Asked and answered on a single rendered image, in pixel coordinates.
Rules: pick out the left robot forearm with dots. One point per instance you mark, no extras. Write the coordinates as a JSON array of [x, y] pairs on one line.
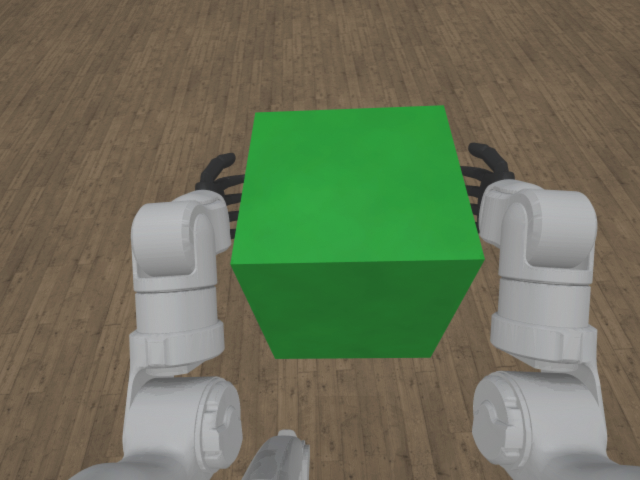
[[174, 247]]

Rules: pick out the carton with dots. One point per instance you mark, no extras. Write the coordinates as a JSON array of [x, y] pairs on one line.
[[355, 235]]

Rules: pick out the right robot forearm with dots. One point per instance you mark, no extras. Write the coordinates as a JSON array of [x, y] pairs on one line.
[[547, 241]]

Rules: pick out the right robot upper arm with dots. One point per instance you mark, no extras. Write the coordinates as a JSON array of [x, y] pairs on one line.
[[543, 426]]

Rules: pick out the robot left thigh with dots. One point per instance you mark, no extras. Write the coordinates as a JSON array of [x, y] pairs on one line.
[[280, 458]]

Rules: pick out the left robot upper arm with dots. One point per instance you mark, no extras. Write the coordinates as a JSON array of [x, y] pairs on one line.
[[178, 428]]

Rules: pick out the right robot hand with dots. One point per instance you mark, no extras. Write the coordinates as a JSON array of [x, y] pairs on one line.
[[497, 164]]

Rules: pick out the left robot hand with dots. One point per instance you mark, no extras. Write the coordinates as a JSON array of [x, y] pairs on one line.
[[207, 182]]

